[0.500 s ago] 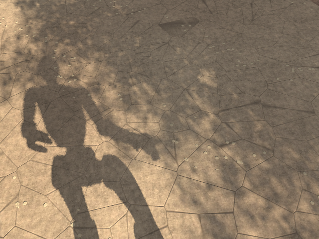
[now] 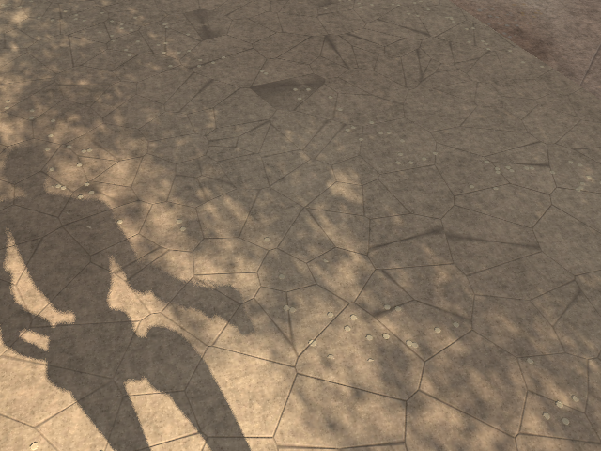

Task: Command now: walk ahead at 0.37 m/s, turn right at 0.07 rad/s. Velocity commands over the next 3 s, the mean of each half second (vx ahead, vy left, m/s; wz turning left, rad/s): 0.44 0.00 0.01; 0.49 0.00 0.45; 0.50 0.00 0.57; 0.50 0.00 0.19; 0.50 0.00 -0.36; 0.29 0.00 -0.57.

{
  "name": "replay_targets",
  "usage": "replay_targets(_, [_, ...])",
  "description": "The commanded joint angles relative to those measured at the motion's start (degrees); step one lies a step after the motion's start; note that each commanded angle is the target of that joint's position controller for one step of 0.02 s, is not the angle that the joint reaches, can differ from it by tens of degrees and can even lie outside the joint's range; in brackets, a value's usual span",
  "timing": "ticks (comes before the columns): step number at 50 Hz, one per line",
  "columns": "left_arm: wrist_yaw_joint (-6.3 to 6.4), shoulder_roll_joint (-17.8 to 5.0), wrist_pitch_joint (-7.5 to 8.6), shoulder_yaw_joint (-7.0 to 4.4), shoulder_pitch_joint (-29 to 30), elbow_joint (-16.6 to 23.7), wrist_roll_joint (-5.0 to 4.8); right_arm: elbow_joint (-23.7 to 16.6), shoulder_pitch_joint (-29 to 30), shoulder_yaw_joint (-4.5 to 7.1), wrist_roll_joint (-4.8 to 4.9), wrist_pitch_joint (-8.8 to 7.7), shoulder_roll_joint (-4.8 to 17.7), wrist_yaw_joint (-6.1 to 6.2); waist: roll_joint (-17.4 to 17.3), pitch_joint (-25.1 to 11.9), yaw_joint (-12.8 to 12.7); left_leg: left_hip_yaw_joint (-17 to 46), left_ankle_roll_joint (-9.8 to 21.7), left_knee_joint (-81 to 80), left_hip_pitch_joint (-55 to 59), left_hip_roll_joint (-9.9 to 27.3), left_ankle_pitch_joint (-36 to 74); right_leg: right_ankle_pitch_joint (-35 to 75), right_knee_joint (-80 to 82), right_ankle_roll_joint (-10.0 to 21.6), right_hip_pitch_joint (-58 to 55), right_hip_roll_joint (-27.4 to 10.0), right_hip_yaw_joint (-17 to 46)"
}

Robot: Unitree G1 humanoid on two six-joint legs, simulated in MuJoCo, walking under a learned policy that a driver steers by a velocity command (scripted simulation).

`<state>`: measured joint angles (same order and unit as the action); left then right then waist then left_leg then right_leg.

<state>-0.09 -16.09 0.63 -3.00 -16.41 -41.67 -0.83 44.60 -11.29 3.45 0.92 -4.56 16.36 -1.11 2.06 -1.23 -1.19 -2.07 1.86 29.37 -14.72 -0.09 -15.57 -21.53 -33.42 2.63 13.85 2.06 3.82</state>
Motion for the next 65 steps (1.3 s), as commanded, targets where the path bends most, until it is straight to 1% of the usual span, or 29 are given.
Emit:
replay_targets(1, [0.18,-7.2,3.20,-1.59,9.6,8.6,-0.81,0.0,-13.1,2.86,-0.89,-1.34,11.4,0.09,-12.9,3.9,6.9,39.6,15.9,-19.7,19.3,24.1,-23.1,-11.9,-25.0,-0.1,34.3,-1.6,1.0])
replay_targets(3, [-0.36,-7.3,3.77,-2.00,6.9,6.7,-1.19,-1.5,-8.2,1.75,-0.77,-1.64,8.4,0.41,-9.7,5.2,3.8,31.0,12.2,-19.6,19.3,19.3,-18.7,-1.2,-29.0,0.6,37.1,-4.8,1.7])
replay_targets(6, [-0.89,-5.2,3.90,-1.85,8.4,6.2,0.00,-1.7,-7.2,1.01,-0.81,-1.30,7.1,0.51,-8.1,5.1,3.5,19.6,9.3,-21.0,16.7,14.5,0.0,9.2,-24.7,-0.9,34.2,-6.7,-0.4])
replay_targets(11, [-1.32,-1.7,3.94,-0.52,14.4,7.7,0.08,-0.4,-9.8,1.02,-0.38,-0.51,8.2,1.18,-7.7,5.2,5.4,8.6,8.5,-21.5,12.5,10.5,16.1,20.6,-9.2,-3.8,27.3,-5.6,-4.1])
replay_targets(15, [-2.54,-1.7,4.44,-0.18,19.9,9.2,-0.49,1.2,-13.2,1.27,0.21,-0.02,9.5,1.36,-7.8,7.3,7.1,7.6,8.6,-21.7,12.2,12.2,15.7,24.7,0.1,-3.3,22.3,-4.2,-5.3])
replay_targets(19, [-3.43,-4.3,4.97,-0.94,19.8,9.9,-0.54,2.2,-13.6,1.80,0.77,0.84,10.5,1.69,-8.8,6.5,4.2,8.2,7.2,-16.5,18.4,15.0,29.4,18.9,4.3,0.2,18.2,-3.0,-4.7])
replay_targets(21, [-2.58,-7.9,4.87,-2.87,7.6,6.9,-0.23,1.9,-12.1,1.92,0.56,1.45,11.3,1.99,-9.0,-1.6,-3.2,6.2,5.3,-2.3,16.5,12.5,47.4,18.1,6.0,3.1,0.6,-0.1,-6.5])
replay_targets(22, [-1.72,-10.9,4.59,-4.00,-3.4,4.3,0.20,0.8,-11.4,1.10,-0.36,1.41,9.6,2.09,-7.0,-9.9,-8.0,5.5,3.5,11.8,6.0,10.1,38.5,19.3,2.7,5.7,-18.0,-5.9,-1.4])
replay_targets(23, [-1.34,-17.3,4.38,-5.28,-9.0,3.1,1.69,-1.2,-19.1,-1.25,-0.55,0.62,1.5,1.67,9.0,-21.2,-4.9,3.3,-0.7,36.2,-17.1,0.5,4.4,7.8,4.7,14.1,-41.7,-23.2,24.9])
replay_targets(24, [-1.35,-11.9,4.23,-3.87,-9.3,3.2,1.43,0.3,-17.9,-0.67,0.79,-0.46,4.8,1.45,11.8,-25.6,-6.4,11.5,-0.6,44.3,-21.9,-1.5,-16.5,-0.5,14.4,15.0,-39.5,-26.4,38.2])
replay_targets(25, [-1.09,-9.0,4.15,-2.75,-5.0,2.9,1.05,-1.6,-11.6,0.93,2.57,-0.69,9.3,1.26,8.3,-13.4,-6.0,10.8,-0.3,47.3,-27.2,1.6,-13.4,-2.8,16.3,11.6,-30.9,-24.1,28.8])
replay_targets(27, [-1.02,-5.6,4.33,-1.71,1.9,2.3,0.80,-2.8,-6.6,0.89,1.27,-0.48,8.1,1.54,2.7,-2.8,-2.3,8.0,-0.3,42.5,-25.2,6.3,-4.7,5.4,19.6,9.0,-14.7,-19.7,15.5])
replay_targets(29, [-1.16,-4.0,5.45,-1.54,5.5,1.7,1.49,-1.6,-9.6,1.06,1.07,1.20,5.9,1.61,5.0,-0.5,1.3,8.4,-0.8,40.0,-18.8,8.6,-0.2,10.3,23.7,8.3,-6.0,-16.8,7.7])
replay_targets(33, [-1.01,-4.8,6.86,-2.16,6.6,-0.8,1.67,-2.7,-7.4,1.05,0.75,3.16,3.9,2.07,2.3,3.7,2.6,9.2,-2.3,35.7,-22.2,8.9,5.3,18.3,27.5,8.9,-2.1,-16.6,-1.5])
replay_targets(38, [0.00,-7.3,6.24,-2.62,4.8,-2.5,1.48,-5.6,0.9,0.39,0.37,2.09,2.7,0.33,0.1,5.7,-0.1,5.6,-2.0,18.2,-23.0,7.7,19.3,23.2,27.8,7.5,-5.9,-15.0,-10.4])
replay_targets(41, [0.34,-9.2,5.18,-3.21,1.1,-4.0,0.77,-8.5,7.0,-0.21,0.39,1.99,1.9,-0.96,-1.2,7.7,-2.7,3.1,-0.8,11.5,-25.1,7.4,19.0,24.4,26.8,7.2,-12.1,-17.3,-12.1])
replay_targets(44, [0.45,-10.6,3.60,-3.73,-0.5,-5.0,-0.18,-11.2,9.7,-0.02,0.39,2.10,2.8,-2.00,-0.7,7.9,-3.0,0.8,1.2,7.8,-26.4,6.1,13.3,30.9,22.9,6.0,-19.0,-19.1,-13.7])
replay_targets(46, [0.74,-12.3,2.72,-4.19,0.4,-4.7,-0.59,-12.0,7.5,0.91,0.31,2.43,4.6,-2.25,1.4,4.7,-0.6,-2.6,3.3,7.3,-20.3,2.5,7.3,49.5,15.6,4.7,-21.1,-19.0,-15.4])
replay_targets(48, [1.06,-12.8,1.81,-4.20,2.0,-4.2,-1.08,-9.5,-5.4,3.48,0.50,2.87,8.7,-1.70,1.7,-3.0,7.1,-5.2,6.6,4.3,-2.5,-2.9,6.3,60.5,-3.2,2.5,-17.6,-16.5,-17.7])
replay_targets(49, [1.29,-10.9,2.12,-3.33,1.3,-3.5,-0.25,-7.1,-15.1,5.54,0.66,3.43,13.0,-0.60,-2.4,-8.3,11.4,1.6,9.3,2.8,15.3,-0.8,8.1,47.8,-19.7,-0.1,-5.0,-14.2,-17.7])
replay_targets(50, [0.56,-1.9,3.47,-0.61,-3.9,-0.2,1.99,-7.3,-13.5,6.49,1.10,3.17,19.6,-0.03,-18.8,-11.7,4.1,33.9,19.4,-2.2,33.6,14.0,-0.9,-6.7,-40.9,-4.1,21.9,-2.3,-14.3])
replay_targets(51, [-0.22,-5.6,5.86,-0.72,0.5,0.5,0.33,-9.8,-14.8,5.00,0.46,2.01,15.6,-0.53,-12.2,-21.0,7.4,51.3,23.1,-11.3,38.2,19.3,-7.7,-13.2,-48.3,-3.6,28.4,0.2,0.6])
replay_targets(52, [-0.73,-8.9,7.00,-1.61,6.5,2.4,-1.87,-9.2,-13.1,3.99,-0.17,1.18,12.1,-0.81,-8.5,-13.5,8.6,43.6,19.6,-13.1,34.0,18.1,-4.1,-7.8,-47.6,-2.3,33.2,-2.6,1.9])
replay_targets(53, [-0.53,-8.0,7.68,-1.17,7.6,2.9,-1.51,-9.3,-10.1,3.60,0.02,0.73,10.8,-0.78,-4.6,-7.9,6.2,36.2,17.6,-12.6,26.0,15.7,1.7,-2.7,-42.7,-1.4,32.3,-5.2,1.5])
replay_targets(54, [-0.08,-7.9,7.80,-1.30,7.5,2.3,-0.02,-9.9,-6.1,3.10,-0.02,0.66,9.2,-0.64,-2.2,-4.5,3.7,30.5,16.1,-12.6,18.3,13.4,8.3,0.4,-37.5,-1.6,28.9,-7.2,1.4])
replay_targets(56, [-0.12,-8.6,6.53,-1.87,5.7,1.8,0.91,-11.5,-2.7,2.35,-0.92,0.55,7.5,-0.18,-3.9,-3.0,0.7,25.7,15.6,-14.8,9.9,11.0,16.4,3.5,-32.7,-2.5,22.4,-8.6,1.7])
replay_targets(58, [-0.09,-7.1,5.34,-1.55,5.5,1.7,1.62,-11.1,-3.1,2.51,-0.43,0.32,8.2,0.39,-3.3,-1.9,0.1,22.2,15.9,-15.9,5.7,9.9,21.5,5.2,-28.0,-4.5,21.2,-8.3,0.5])
replay_targets(61, [0.03,-5.0,4.72,-0.66,11.3,3.4,1.81,-10.1,-5.2,2.97,-0.10,0.63,9.9,1.59,-4.1,0.6,1.7,17.8,14.1,-16.3,2.0,7.0,20.6,14.7,-15.9,-6.8,21.4,-6.7,-0.6])
replay_targets(65, [-0.76,-4.1,5.28,-0.03,18.8,5.2,0.98,-8.7,-8.0,3.16,0.20,1.33,10.5,2.12,-6.5,1.6,4.9,17.3,10.9,-15.1,-0.1,5.1,12.2,26.3,-1.2,-7.0,15.8,-3.1,-1.1])
